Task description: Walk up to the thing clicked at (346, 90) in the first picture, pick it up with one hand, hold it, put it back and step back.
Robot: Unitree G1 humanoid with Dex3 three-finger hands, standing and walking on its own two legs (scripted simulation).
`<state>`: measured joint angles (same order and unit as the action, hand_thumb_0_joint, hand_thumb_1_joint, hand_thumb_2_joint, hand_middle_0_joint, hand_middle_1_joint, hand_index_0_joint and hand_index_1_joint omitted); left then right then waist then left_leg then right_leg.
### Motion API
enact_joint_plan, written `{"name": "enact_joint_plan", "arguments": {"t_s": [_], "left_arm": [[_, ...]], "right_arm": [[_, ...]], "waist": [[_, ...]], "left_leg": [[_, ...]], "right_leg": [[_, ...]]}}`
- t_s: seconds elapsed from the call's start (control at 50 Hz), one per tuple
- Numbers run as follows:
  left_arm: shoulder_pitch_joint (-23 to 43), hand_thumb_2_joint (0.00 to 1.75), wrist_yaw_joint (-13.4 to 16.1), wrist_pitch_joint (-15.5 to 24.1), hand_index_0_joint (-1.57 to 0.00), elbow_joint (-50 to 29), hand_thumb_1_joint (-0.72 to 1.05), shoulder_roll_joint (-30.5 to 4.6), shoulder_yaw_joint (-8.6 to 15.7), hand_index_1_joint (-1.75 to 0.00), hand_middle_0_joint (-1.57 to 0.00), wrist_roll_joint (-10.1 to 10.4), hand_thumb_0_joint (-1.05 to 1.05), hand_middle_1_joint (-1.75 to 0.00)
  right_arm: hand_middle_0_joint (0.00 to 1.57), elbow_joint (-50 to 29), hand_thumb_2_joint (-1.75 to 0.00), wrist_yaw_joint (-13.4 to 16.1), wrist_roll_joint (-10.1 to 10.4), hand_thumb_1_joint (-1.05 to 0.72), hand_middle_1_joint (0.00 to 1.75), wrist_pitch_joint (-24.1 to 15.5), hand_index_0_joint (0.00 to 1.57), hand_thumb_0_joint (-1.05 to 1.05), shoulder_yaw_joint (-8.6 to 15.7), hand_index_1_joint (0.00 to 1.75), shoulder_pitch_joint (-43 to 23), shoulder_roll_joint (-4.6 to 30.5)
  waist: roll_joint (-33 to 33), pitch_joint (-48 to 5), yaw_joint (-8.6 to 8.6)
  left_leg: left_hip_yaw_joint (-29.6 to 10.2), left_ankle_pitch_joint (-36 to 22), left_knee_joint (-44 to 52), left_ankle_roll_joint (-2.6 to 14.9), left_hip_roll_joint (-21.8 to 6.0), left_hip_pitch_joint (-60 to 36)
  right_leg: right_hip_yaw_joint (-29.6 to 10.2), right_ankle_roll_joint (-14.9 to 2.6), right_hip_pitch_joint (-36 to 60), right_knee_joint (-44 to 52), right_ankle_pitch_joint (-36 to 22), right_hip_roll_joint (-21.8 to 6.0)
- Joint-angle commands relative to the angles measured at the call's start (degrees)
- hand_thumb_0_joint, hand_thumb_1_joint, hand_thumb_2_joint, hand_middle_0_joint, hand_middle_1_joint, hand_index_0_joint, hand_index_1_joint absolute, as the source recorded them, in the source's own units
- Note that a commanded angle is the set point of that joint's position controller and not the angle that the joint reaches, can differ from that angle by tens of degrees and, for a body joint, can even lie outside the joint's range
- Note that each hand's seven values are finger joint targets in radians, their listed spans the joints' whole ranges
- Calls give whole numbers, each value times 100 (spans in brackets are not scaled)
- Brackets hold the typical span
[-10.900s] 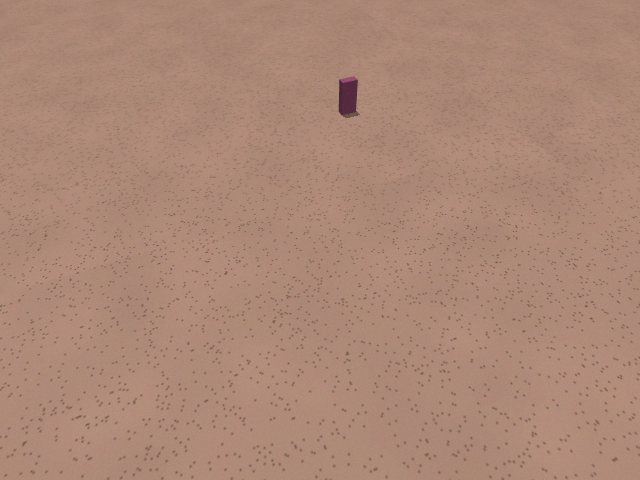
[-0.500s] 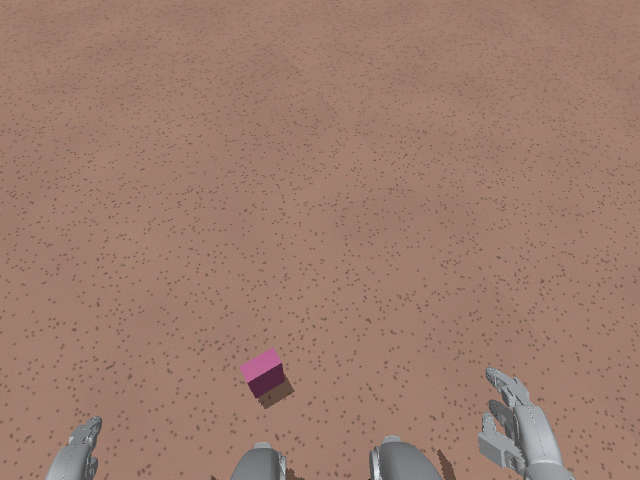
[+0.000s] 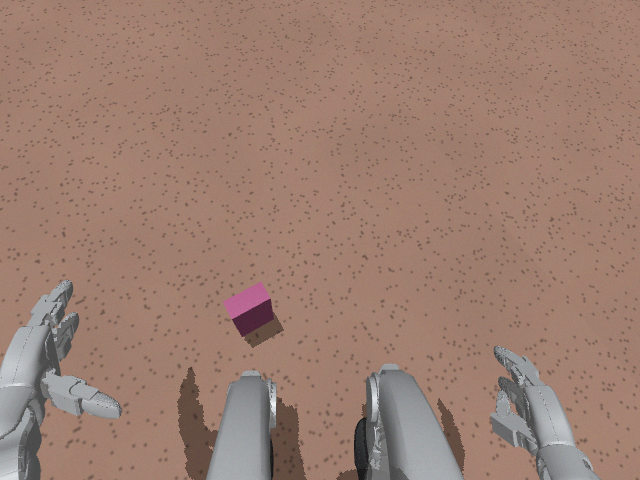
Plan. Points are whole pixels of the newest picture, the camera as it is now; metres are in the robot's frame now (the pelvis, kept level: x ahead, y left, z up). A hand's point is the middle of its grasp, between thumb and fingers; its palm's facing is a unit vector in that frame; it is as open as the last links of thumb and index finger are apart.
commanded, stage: go down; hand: left
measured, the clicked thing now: (250, 311) +0.43 +0.14 -0.49
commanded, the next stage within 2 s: approach in 1.50 s
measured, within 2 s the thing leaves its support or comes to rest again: neither
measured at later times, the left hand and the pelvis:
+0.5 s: hand (97, 314) +0.34 +0.33 -0.14, palm faces +0.07 -0.99 -0.15, open 17.4 cm; pelvis -0.03 -0.01 -0.10, yaw -2 degrees
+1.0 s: hand (96, 305) +0.36 +0.35 -0.17, palm faces +0.05 -0.99 -0.11, open 17.5 cm; pelvis -0.05 +0.00 -0.15, yaw -3 degrees
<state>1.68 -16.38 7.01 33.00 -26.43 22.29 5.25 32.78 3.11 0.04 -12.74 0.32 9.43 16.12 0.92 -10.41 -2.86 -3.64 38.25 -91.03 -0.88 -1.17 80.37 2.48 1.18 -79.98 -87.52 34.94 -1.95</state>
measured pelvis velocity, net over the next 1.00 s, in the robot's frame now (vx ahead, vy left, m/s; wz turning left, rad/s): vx -0.05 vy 0.00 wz -0.05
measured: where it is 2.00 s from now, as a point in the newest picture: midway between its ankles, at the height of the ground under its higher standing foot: outside the picture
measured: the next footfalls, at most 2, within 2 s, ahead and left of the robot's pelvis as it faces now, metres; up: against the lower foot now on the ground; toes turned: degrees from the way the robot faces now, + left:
none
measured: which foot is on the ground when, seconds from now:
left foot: down 0.00-1.00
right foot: down 0.00-1.00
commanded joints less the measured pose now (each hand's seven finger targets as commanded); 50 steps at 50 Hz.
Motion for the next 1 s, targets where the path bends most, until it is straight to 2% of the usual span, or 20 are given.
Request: {"name": "enact_joint_plan", "arguments": {"t_s": [0.0, 0.04, 0.06, 0.1, 0.14, 0.18, 0.24, 0.28, 0.34, 0.4, 0.46, 0.48, 0.5, 0.6, 0.62, 0.68, 0.74, 0.84, 0.86, 0.98], "left_arm": [[681, 12, -169, 669, -7, -544, -58, -1887, 1028, -14, -8, 95, 0, -13], [332, 12, -267, 630, -7, 10, -57, -1795, 1029, -13, -8, 82, 0, -13], [719, 12, -304, 687, -7, -274, -59, -1829, 1072, -13, -8, 136, 0, -12], [562, 13, -378, 718, -6, 367, -59, -1831, 1242, -14, -8, 222, 0, -13], [1323, 12, -509, 932, -6, 106, -60, -2143, 1396, -13, -7, 316, 0, -12], [1692, 11, -674, 1152, -7, 340, -61, -2160, 1403, -13, -7, 378, 0, -12], [2473, 10, -936, 1520, -6, 550, -54, -2345, 1397, -10, -6, 407, 0, -10], [2929, 7, -1124, 1703, -6, 511, -53, -2529, 1382, -8, -7, 411, 0, -8], [2855, 6, -1297, 1780, -6, 1029, -54, -2871, 1625, -8, -7, 407, 0, -7], [2971, 6, -1426, 1771, -7, 1042, -54, -3170, 1797, -8, -8, 388, 0, -8], [2435, 5, -1493, 1649, -7, 1806, -56, -3211, 1959, -8, -8, 413, 0, -7], [2873, 5, -1531, 1691, -6, 1300, -60, -3320, 1979, -7, -8, 443, 0, -7], [2750, 5, -1557, 1667, -6, 1498, -58, -3368, 2019, -7, -8, 452, 0, -7], [3414, 5, -1714, 1769, -6, 1018, -55, -3501, 2018, -6, -7, 504, 0, -5], [3307, 4, -1762, 1760, -6, 1296, -55, -3438, 1971, -5, -7, 503, 0, -5], [3755, 4, -1845, 1831, -6, 1138, -56, -3405, 1908, -7, -7, 539, 0, -7], [3765, 3, -1904, 1826, -7, 1335, -58, -3465, 1923, -7, -8, 524, 0, -7], [3970, 4, -1944, 1763, -7, 1313, -55, -3749, 1960, -7, -7, 472, 0, -7], [3883, 4, -1923, 1740, -7, 1410, -57, -3845, 2084, -7, -8, 478, 0, -7], [3995, 5, -1971, 1728, -7, 1337, -54, -3939, 2153, -7, -7, 525, 0, -7]], "right_arm": [[20, -442, -89, 33, 43, -88, 30, -124, 20, 0, 411, 30, 325, 1108], [20, -361, -89, -11, 37, -87, 30, -12, 20, 0, 410, 30, 345, 1155], [20, -372, -89, -37, 49, -88, 30, 26, 20, 0, 407, 30, 372, 1147], [20, -322, -90, -68, 64, -88, 30, 83, 20, 0, 373, 30, 336, 1117], [20, -323, -90, -95, 67, -89, 30, 110, 20, 0, 383, 30, 323, 1146], [20, -271, -90, -103, 76, -89, 30, 102, 20, 0, 368, 30, 259, 1158], [20, -133, -90, -101, 27, -89, 30, 45, 20, 0, 336, 30, 307, 1200], [20, -36, -90, -71, -5, -90, 30, 11, 20, 0, 317, 30, 378, 1182], [20, -32, -90, -67, -24, -90, 30, 2, 20, 0, 273, 30, 364, 1281], [20, 62, -90, -78, -33, -90, 30, 65, 20, 0, 228, 30, 478, 1366], [20, 58, -90, -107, -13, -90, 30, 125, 20, 0, 127, 30, 440, 1362], [20, 78, -90, -107, -1, -90, 30, 141, 20, 0, 134, 30, 452, 1369], [20, 82, -90, -114, -2, -91, 30, 157, 20, 0, 118, 30, 436, 1386], [20, 90, -90, -126, 2, -91, 30, 154, 20, 0, 134, 30, 400, 1454], [20, 131, -90, -124, -13, -91, 30, 155, 20, 0, 116, 30, 399, 1462], [20, 173, -90, -128, -40, -91, 30, 140, 20, 0, 163, 30, 462, 1515], [20, 212, -90, -129, -75, -92, 30, 120, 20, 0, 104, 30, 489, 1513], [20, 210, -90, -124, -62, -90, 30, 142, 20, 0, 86, 30, 489, 1603], [20, 216, -90, -125, -51, -91, 30, 150, 20, 0, 69, 30, 536, 1618], [20, 197, -90, -133, -55, -91, 30, 179, 20, 0, -7, 30, 515, 1587]], "waist": [[-1208, -2692, 402], [-1167, -2669, 407], [-1035, -2812, 330], [-585, -2675, 299], [-551, -2861, 210], [-562, -2628, 117], [-626, -2766, -76], [-749, -2927, -89], [-730, -2948, 2], [-1029, -3312, 147], [-744, -3016, 194], [-962, -3186, 175], [-944, -3143, 209], [-1215, -3211, 54], [-1243, -3069, 13], [-1251, -3049, -110], [-1174, -3151, -121], [-1436, -3105, -52], [-1404, -3164, -13], [-1427, -3217, -37]], "left_leg": [[-153, -1602, 1211, 56, 34, -1641], [-205, -1851, 1128, 64, 30, -1653], [-178, -2002, 959, 89, 48, -1511], [-65, -1910, 731, 167, 96, -1020], [39, -1640, 458, 221, 115, -585], [10, -1231, 310, 239, 99, -359], [52, -1182, -39, 243, 91, -118], [142, -958, -215, 250, 110, 74], [158, -637, -289, 238, 116, 283], [124, -851, -344, 189, 112, 100], [137, -828, -462, 218, 136, 588], [129, -921, -523, 214, 128, 546], [115, -948, -518, 210, 121, 504], [53, -1155, -758, 193, 87, 447], [31, -1205, -801, 187, 77, 429], [26, -859, -936, 194, 70, 627], [58, -878, -1072, 204, 85, 712], [-77, -349, -945, 178, 65, 699], [-86, -458, -972, 171, 74, 662], [-35, -835, -1214, 178, 102, 838]], "right_leg": [[2, -331, 704, 382, -1149, 114], [35, -350, 549, 253, -1260, 128], [40, -347, 605, 191, -1398, 126], [-2, -316, 705, 187, -1372, 132], [-75, -297, 719, 91, -1224, 129], [-72, -298, 300, -60, -907, 133], [-76, -298, 7, -296, -885, 129], [-187, -275, 28, -248, -691, 113], [-217, -278, -108, -312, -375, 115], [-112, -325, -241, -583, -519, 134], [-32, -327, -277, -761, -517, 150], [1, -344, -344, -880, -630, 143], [16, -345, -404, -916, -631, 151], [73, -370, -831, -1235, -795, 144], [76, -375, -969, -1285, -798, 145], [87, -362, -1171, -1359, -589, 135], [112, -346, -1093, -1428, -630, 124], [198, -352, -1471, -1615, -254, 119], [205, -352, -1481, -1662, -339, 118], [204, -369, -1516, -1879, -589, 106]]}}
